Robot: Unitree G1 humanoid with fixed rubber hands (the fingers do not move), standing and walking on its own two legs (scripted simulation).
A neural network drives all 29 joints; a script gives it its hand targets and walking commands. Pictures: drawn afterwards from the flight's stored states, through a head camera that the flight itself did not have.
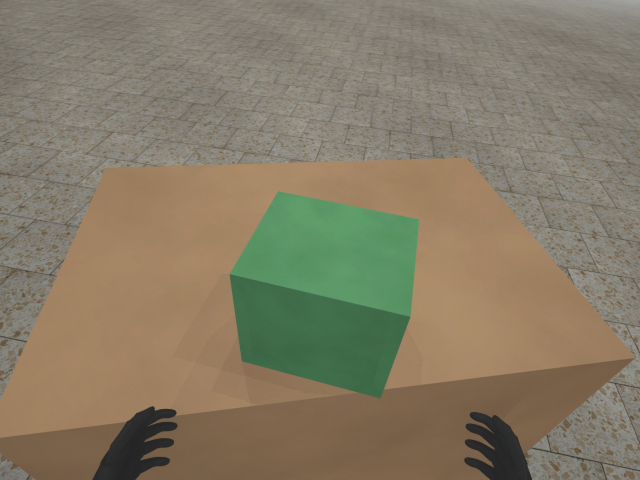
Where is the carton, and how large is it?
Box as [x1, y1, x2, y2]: [230, 191, 418, 397]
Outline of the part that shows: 278,191 230,272 230,280 242,361 380,397 410,316 418,219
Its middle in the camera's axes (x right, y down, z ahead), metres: +0.01 +0.08 +0.60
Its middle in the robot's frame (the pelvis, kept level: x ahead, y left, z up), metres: +0.40 -0.01 +0.01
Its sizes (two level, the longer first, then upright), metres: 0.224 0.188 0.205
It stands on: a pedestal, 0.69 m high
